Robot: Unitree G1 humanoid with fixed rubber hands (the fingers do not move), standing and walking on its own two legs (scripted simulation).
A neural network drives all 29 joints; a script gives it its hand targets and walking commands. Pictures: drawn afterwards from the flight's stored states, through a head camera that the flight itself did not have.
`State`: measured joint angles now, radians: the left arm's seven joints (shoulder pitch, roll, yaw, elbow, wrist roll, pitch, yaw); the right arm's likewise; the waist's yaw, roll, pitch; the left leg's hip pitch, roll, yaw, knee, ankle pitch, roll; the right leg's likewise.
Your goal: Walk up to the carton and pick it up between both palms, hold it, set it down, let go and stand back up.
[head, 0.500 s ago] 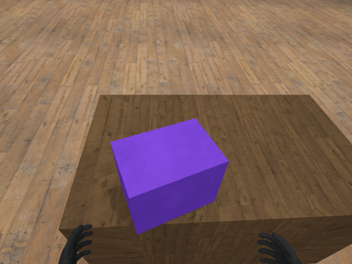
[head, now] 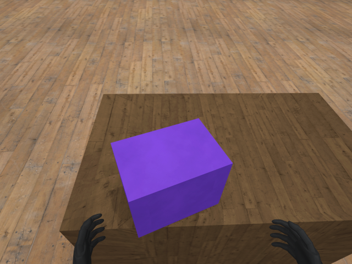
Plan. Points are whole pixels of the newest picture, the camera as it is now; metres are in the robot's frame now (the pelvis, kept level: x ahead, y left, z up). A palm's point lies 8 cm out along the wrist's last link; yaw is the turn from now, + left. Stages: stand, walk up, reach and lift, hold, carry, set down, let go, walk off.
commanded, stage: reach and lift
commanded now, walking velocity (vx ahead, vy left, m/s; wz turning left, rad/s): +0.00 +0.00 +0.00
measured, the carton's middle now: (169, 176) +0.39 +0.04 -0.05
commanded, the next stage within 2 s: none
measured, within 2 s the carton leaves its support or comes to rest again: neither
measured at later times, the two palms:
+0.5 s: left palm (79, 240) +0.20 +0.22 -0.01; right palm (292, 224) +0.25 -0.25 -0.02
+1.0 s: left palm (73, 214) +0.23 +0.24 +0.02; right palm (278, 188) +0.32 -0.23 +0.02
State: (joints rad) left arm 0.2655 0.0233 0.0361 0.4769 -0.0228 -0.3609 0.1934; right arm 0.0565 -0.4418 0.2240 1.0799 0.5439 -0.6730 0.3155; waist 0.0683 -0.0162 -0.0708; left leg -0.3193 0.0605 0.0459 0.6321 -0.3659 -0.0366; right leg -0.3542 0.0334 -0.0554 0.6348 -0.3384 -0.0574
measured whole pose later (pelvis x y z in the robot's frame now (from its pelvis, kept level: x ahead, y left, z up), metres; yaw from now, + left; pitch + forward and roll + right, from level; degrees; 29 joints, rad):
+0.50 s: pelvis -0.01 +0.00 +0.00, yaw +0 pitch +6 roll +1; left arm 0.10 0.06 0.05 0.51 -0.08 -0.31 0.20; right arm -0.14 -0.44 0.25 1.09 0.57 -0.60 0.29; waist 0.10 -0.02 -0.10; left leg -0.37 0.05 0.04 0.60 -0.33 -0.04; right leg -0.41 0.04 -0.04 0.62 -0.31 -0.06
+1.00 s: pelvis +0.00 +0.01 +0.01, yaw +0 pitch +8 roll -1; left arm -0.02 0.08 0.05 0.41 -0.09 -0.14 0.19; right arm -0.30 -0.47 0.20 1.04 0.54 -0.44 0.27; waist 0.14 0.00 -0.11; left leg -0.36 0.05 0.03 0.51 -0.28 -0.03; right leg -0.38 0.05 -0.03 0.47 -0.23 -0.05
